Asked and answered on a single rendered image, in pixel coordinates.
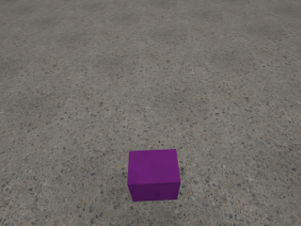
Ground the carton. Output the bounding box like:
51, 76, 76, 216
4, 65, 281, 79
127, 149, 181, 202

